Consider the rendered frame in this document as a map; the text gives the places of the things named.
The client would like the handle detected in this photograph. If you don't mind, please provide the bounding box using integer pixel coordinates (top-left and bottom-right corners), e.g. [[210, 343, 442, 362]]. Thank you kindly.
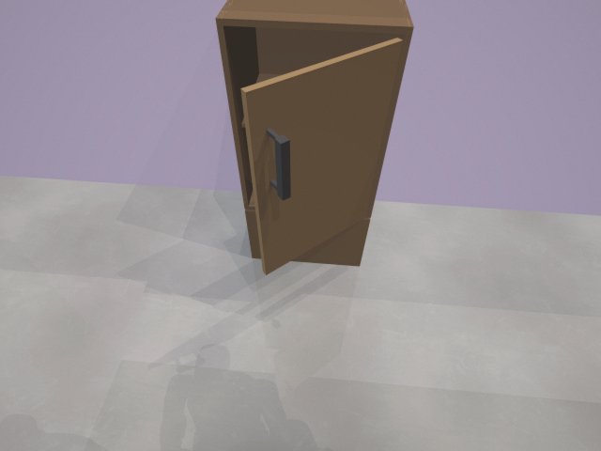
[[267, 128, 291, 201]]

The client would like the cupboard door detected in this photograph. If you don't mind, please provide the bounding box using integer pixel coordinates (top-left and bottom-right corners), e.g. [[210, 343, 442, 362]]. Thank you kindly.
[[240, 38, 403, 275]]

